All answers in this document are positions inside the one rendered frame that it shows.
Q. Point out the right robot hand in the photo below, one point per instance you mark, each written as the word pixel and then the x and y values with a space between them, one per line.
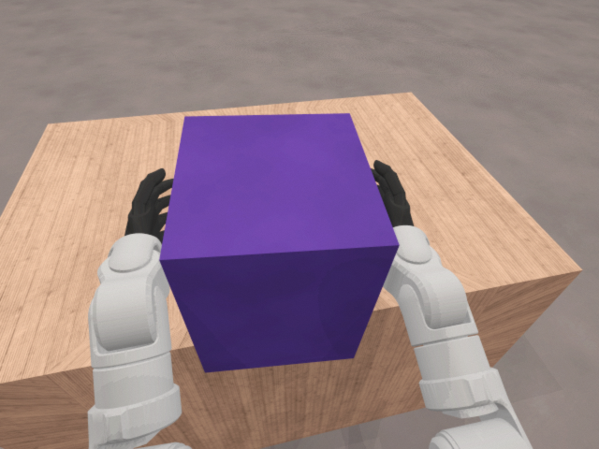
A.
pixel 393 194

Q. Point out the robot right forearm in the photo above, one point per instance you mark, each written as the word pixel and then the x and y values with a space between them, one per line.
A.
pixel 456 377

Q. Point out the robot right upper arm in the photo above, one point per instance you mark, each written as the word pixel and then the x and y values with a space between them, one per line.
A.
pixel 495 433

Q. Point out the left robot hand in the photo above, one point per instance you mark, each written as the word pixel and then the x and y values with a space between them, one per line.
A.
pixel 143 217

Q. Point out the carton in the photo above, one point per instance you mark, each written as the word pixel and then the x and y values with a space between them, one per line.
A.
pixel 277 242

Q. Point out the robot left forearm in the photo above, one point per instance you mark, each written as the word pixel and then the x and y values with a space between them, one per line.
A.
pixel 135 396

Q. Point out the pedestal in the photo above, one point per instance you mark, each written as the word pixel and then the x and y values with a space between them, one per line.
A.
pixel 71 205

